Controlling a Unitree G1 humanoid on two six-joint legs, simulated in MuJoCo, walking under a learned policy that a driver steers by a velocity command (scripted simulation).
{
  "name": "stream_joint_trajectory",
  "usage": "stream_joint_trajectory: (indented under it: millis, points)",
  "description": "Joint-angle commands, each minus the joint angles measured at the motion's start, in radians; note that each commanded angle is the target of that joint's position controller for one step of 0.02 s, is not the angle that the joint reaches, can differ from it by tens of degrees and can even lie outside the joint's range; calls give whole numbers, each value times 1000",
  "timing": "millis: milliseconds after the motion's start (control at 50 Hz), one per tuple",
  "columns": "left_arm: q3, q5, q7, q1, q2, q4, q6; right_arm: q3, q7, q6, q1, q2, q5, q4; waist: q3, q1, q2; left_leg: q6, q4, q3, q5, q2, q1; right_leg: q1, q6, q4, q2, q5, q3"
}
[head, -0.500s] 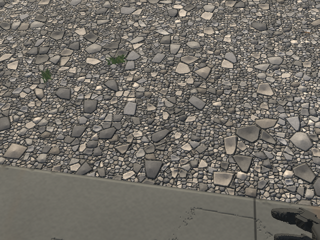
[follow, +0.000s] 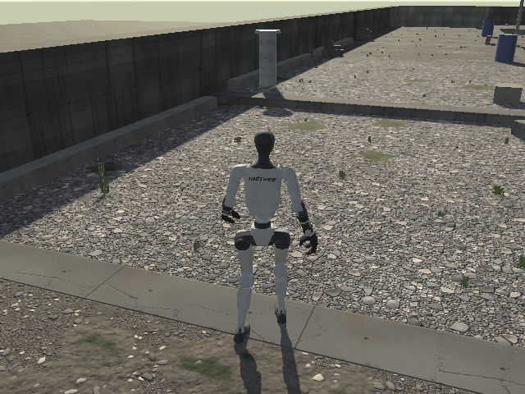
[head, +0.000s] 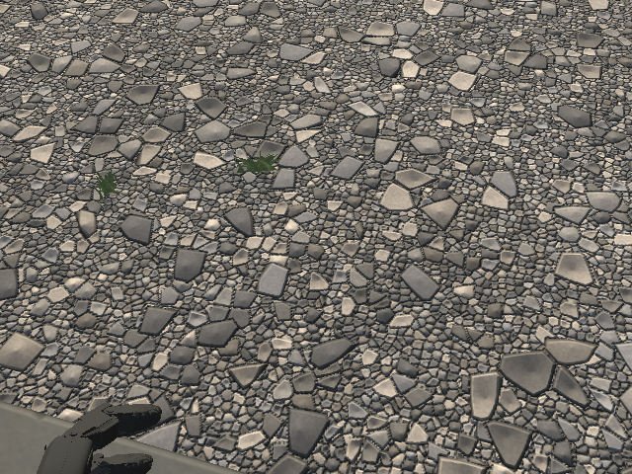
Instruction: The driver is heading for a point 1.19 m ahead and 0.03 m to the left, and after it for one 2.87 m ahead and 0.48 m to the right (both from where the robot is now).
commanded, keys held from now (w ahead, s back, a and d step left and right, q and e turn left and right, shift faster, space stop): q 0.22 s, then no key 0.26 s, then e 0.52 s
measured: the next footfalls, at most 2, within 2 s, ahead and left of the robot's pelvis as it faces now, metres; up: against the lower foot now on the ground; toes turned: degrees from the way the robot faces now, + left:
left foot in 0.38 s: +0.09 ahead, +0.12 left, +0.00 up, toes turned +13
right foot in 0.72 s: +0.09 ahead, -0.11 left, +0.00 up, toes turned +8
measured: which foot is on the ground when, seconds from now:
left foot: up 0.00-0.36, down 0.38-0.76, up 0.78-1.00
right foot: down 0.00-0.38, up 0.40-0.70, down 0.72-1.00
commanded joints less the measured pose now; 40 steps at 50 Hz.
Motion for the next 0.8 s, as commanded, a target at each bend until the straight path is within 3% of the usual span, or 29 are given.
stream_joint_trajectory:
  millis: [20,40,60,100,140,180,280,320,360,380,400,420,440,480,500,540,580,640,680,720,740,760,780,800]
  points:
    - [58,-25,1,225,164,-28,34,-15,7,-2,172,-118,11,-71,-386,85,-255,-65,573,38,-170,63,-431,680,-297,-86,-473,304,557]
    - [46,-19,8,182,126,-38,49,-27,3,14,60,-144,20,-91,-269,105,-164,-89,624,85,-84,82,-469,585,-259,-116,-409,183,434]
    - [35,-11,8,120,106,-40,59,-31,-5,36,12,-146,22,-100,-187,95,-111,-102,611,102,-33,104,-452,460,-241,-145,-359,167,322]
    - [39,7,8,46,121,-29,67,-33,-16,69,2,-120,14,-116,-101,55,-153,-111,553,133,26,135,-349,264,-225,-203,-290,163,174]
    - [43,13,11,22,117,-14,65,-26,-20,75,5,-81,9,-122,-99,45,-167,-110,454,169,60,135,-293,232,-229,-225,-262,182,83]
    - [52,2,14,27,130,0,70,-16,-15,77,-45,-61,4,-144,-125,60,-147,-101,342,175,92,158,-284,277,-254,-225,-290,201,56]
    - [69,-22,6,21,176,25,100,-1,18,74,-127,-62,-6,-178,-137,86,-155,-62,57,219,164,157,-135,267,-272,-232,-315,111,15]
    - [69,-40,1,23,184,39,109,-3,27,71,-115,-67,-11,-171,-133,73,-151,-35,-83,242,208,135,-75,273,-253,-200,-314,62,13]
    - [59,-57,0,45,156,61,113,-9,34,66,-60,-74,-23,-145,-135,45,-126,14,-277,254,345,102,80,200,-174,-115,-270,-31,-28]
    - [44,-48,-5,85,109,76,111,-20,29,65,-51,-123,-32,-154,-132,57,-7,62,-378,99,481,202,170,104,-79,13,-207,-176,-96]
    - [21,-5,-12,99,46,47,104,-28,15,65,-114,-204,-40,-193,-114,111,255,197,-423,-180,694,431,198,-71,32,238,-65,-489,-192]
    - [41,-17,2,8,110,32,106,-20,21,46,-101,-174,-69,-196,-112,24,199,314,-472,-226,637,494,58,-73,47,417,-54,-577,-65]
    - [53,-36,9,19,139,40,113,-11,26,28,-145,-155,-71,-189,-86,52,154,301,-477,-158,585,443,27,-71,48,509,-57,-531,-33]
    - [64,-25,31,94,143,96,132,3,32,4,-228,-103,-42,-177,-76,90,130,214,-455,-42,547,351,22,-59,55,548,-64,-426,-17]
    - [66,-21,34,140,141,120,139,17,31,-2,-258,-70,-35,-171,-86,109,117,206,-436,9,644,338,5,-11,67,566,-60,-390,-14]
    - [53,-34,29,186,98,145,141,36,32,-7,-263,-8,-43,-142,-108,125,112,186,-414,90,677,302,8,73,76,467,-60,-338,-11]
    - [35,-37,23,131,70,128,141,31,30,-6,-251,-14,-44,-122,-97,86,126,182,-394,103,625,302,38,112,74,299,-67,-328,-22]
    - [41,-46,18,110,119,93,141,0,18,10,-227,-91,-33,-103,-97,56,139,227,-371,31,617,365,80,116,68,217,-48,-365,-62]
    - [43,-48,16,144,122,93,140,-9,8,20,-240,-101,-18,-101,-92,70,126,223,-350,15,639,383,86,133,47,144,-39,-317,-88]
    - [42,-39,11,183,119,97,136,-19,-3,25,-236,-106,-2,-88,-84,91,98,173,-315,45,586,364,70,188,0,-6,-30,-155,-95]
    - [50,-29,13,180,153,84,136,-21,-9,22,-225,-91,0,-84,-80,80,36,117,-253,89,477,317,33,221,-40,-51,-64,10,-21]
    - [75,-30,21,173,241,86,137,-16,-11,15,-228,-57,-25,-115,-85,32,-175,36,-144,223,379,190,-38,231,-126,-65,-163,169,149]
    - [82,-32,23,189,239,72,136,-14,-14,12,-318,-53,-40,-130,-52,100,-240,-32,-29,284,239,86,-153,258,-232,-146,-248,178,315]
    - [76,-14,29,233,225,75,130,-14,-15,10,-378,-42,-35,-150,-53,143,-275,-49,112,226,-6,48,-280,336,-306,-198,-322,219,423]
Keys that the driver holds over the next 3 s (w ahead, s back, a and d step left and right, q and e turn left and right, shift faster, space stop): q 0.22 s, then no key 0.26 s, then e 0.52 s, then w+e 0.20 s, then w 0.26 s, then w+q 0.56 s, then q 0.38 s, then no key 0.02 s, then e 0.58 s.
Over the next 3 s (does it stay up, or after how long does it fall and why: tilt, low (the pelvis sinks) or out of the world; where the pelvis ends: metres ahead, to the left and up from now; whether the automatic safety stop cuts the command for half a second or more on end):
stays up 0.69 -0.05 -0.17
